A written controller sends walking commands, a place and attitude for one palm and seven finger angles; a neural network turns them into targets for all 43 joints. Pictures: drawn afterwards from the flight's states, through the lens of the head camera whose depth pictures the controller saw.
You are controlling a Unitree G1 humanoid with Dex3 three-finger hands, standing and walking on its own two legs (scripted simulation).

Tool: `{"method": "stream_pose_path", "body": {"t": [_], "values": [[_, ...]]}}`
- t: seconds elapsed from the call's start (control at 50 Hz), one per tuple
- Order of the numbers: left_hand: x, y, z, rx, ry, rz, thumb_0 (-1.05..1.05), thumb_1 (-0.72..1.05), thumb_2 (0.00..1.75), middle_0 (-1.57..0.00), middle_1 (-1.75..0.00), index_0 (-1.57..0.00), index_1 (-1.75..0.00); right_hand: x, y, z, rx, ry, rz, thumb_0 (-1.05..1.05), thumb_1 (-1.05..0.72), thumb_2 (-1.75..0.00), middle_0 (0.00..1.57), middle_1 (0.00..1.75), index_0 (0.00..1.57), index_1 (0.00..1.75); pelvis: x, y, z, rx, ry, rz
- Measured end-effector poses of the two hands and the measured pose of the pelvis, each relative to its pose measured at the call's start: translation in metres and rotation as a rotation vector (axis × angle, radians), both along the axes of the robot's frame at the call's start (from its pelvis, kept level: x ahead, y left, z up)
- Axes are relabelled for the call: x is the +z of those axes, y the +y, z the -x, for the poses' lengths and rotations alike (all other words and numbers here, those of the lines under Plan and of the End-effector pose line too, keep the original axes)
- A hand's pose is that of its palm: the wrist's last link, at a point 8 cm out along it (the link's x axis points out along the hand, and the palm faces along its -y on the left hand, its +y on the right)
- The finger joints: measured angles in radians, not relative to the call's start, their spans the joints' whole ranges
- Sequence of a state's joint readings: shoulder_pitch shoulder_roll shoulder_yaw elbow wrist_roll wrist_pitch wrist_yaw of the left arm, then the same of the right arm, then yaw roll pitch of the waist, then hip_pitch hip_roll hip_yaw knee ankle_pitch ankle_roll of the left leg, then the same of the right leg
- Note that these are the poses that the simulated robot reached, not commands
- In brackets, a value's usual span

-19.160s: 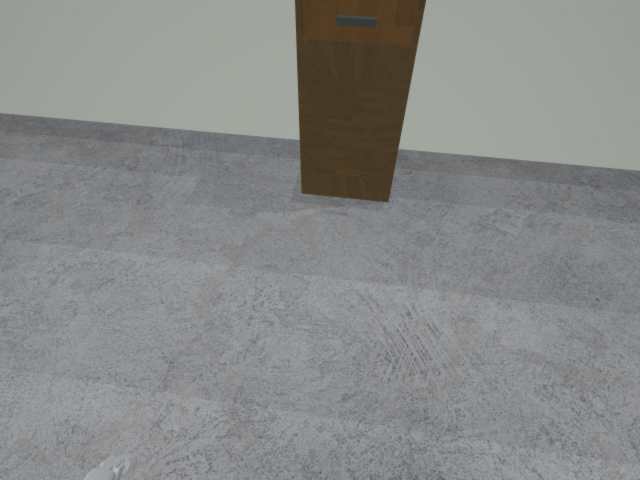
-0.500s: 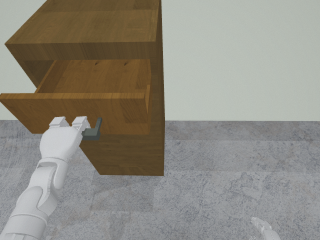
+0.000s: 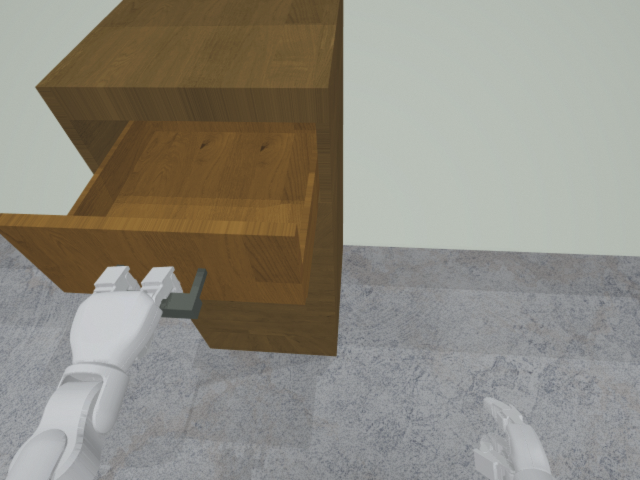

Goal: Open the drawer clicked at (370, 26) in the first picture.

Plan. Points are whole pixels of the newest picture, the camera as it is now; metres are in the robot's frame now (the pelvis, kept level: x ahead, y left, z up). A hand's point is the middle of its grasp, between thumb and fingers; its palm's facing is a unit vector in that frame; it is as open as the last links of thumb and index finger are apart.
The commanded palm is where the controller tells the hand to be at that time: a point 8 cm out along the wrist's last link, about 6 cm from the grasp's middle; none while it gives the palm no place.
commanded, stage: pull the drawer open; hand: left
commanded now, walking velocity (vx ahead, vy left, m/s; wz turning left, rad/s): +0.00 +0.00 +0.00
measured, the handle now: (153, 289) +0.32 +0.25 +0.05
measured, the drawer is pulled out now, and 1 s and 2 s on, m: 0.21 0.30 0.29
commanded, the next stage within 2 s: open the thumb to release the handle in 0.90 s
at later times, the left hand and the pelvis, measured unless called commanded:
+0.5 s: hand (116, 404) +0.19 +0.25 +0.03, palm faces +0.01 -0.06 -1.00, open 5.9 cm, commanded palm +0.16 +0.27 +0.08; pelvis -0.01 +0.00 -0.01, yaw +0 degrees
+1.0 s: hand (110, 415) +0.18 +0.25 +0.03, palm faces -0.02 -0.06 -1.00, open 5.9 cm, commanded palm +0.16 +0.26 +0.08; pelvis -0.01 +0.00 -0.01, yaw -1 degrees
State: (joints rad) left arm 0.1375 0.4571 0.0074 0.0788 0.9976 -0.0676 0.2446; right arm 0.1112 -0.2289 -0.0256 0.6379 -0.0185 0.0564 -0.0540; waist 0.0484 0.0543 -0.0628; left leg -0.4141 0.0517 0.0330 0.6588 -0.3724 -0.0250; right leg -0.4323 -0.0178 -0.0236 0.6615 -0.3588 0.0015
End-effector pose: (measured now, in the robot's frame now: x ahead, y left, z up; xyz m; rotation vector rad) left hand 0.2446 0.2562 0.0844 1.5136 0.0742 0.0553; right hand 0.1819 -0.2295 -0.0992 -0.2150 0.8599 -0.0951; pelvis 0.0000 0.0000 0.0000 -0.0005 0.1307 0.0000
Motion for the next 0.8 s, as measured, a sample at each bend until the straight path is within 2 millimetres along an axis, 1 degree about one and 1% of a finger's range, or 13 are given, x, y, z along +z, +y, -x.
{"method": "stream_pose_path", "body": {"t": [0.14,0.3,0.46,0.56,0.66,0.72,0.8], "values": [[0.001,-0.001,0.018,0.009,0.007,0.006,0.03,0.70,0.79,-0.28,-1.33,-0.38,-1.32,0.001,-0.001,0.000,-0.003,-0.012,-0.008,0.01,-0.90,-0.90,0.20,0.30,0.20,0.30,0.000,0.000,-0.002,-0.008,-0.002,-0.001],[0.001,-0.001,0.047,0.009,0.005,0.009,0.03,0.70,0.79,-0.28,-1.33,-0.39,-1.32,0.002,-0.003,-0.003,0.009,-0.017,0.000,0.01,-0.90,-0.90,0.20,0.30,0.20,0.30,-0.002,0.000,-0.002,-0.010,-0.004,0.000],[0.000,-0.001,0.074,0.006,-0.009,0.007,0.02,0.69,0.80,-0.29,-1.33,-0.39,-1.32,0.002,0.003,-0.009,0.039,-0.030,0.000,0.01,-0.90,-0.90,0.20,0.30,0.20,0.30,-0.005,0.000,0.004,0.000,-0.012,0.002],[-0.001,-0.001,0.083,0.016,-0.021,-0.004,0.01,0.68,0.82,-0.29,-1.33,-0.39,-1.33,-0.001,0.011,-0.011,0.059,-0.042,-0.017,0.01,-0.90,-0.90,0.20,0.30,0.20,0.30,-0.006,-0.001,0.009,0.006,-0.015,0.002],[0.000,-0.002,0.088,0.032,-0.017,-0.005,0.02,0.68,0.82,-0.29,-1.32,-0.40,-1.34,0.000,0.016,-0.008,0.063,-0.055,-0.036,0.01,-0.90,-0.90,0.20,0.30,0.20,0.30,-0.006,-0.003,0.012,0.003,-0.021,0.000],[0.000,-0.002,0.089,0.034,-0.010,-0.004,0.02,0.69,0.80,-0.29,-1.31,-0.40,-1.33,0.003,0.015,-0.006,0.059,-0.060,-0.038,0.01,-0.90,-0.90,0.20,0.30,0.20,0.30,-0.006,-0.004,0.012,-0.002,-0.025,-0.001],[0.001,-0.002,0.089,0.032,0.002,0.000,0.02,0.70,0.78,-0.29,-1.30,-0.39,-1.32,0.006,0.010,-0.002,0.043,-0.066,-0.030,0.01,-0.90,-0.89,0.20,0.30,0.20,0.30,-0.005,-0.004,0.012,-0.011,-0.029,0.000]]}}
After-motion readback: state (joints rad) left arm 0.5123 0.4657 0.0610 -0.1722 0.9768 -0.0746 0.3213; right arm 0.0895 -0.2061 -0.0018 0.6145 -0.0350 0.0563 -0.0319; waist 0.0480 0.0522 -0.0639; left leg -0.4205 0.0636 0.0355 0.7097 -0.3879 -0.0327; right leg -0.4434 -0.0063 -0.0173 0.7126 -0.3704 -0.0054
